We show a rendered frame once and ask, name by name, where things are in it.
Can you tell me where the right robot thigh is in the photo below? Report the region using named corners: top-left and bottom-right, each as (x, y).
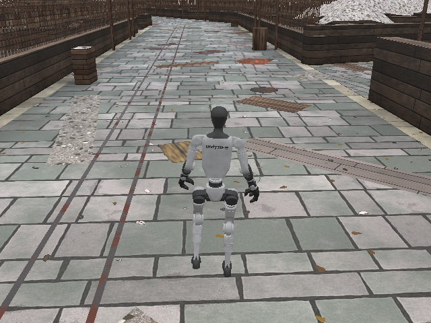
top-left (223, 188), bottom-right (238, 236)

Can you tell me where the right robot upper arm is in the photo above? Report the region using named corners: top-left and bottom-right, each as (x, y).
top-left (232, 137), bottom-right (250, 174)

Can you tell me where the right robot forearm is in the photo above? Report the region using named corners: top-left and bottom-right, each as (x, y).
top-left (243, 164), bottom-right (257, 190)

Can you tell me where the left robot forearm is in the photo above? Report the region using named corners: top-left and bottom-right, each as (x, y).
top-left (180, 161), bottom-right (191, 180)

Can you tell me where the right robot hand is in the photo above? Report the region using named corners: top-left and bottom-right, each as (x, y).
top-left (244, 187), bottom-right (259, 203)

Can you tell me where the robot head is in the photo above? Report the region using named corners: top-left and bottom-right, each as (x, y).
top-left (207, 106), bottom-right (229, 139)

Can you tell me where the left robot upper arm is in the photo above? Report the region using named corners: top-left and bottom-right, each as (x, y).
top-left (184, 135), bottom-right (204, 171)

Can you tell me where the left robot hand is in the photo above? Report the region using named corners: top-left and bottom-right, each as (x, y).
top-left (178, 178), bottom-right (194, 190)

